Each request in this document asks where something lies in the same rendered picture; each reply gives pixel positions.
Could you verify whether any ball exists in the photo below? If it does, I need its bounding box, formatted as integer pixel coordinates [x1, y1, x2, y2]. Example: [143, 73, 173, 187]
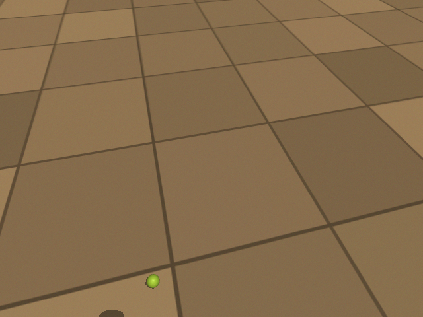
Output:
[147, 274, 160, 288]

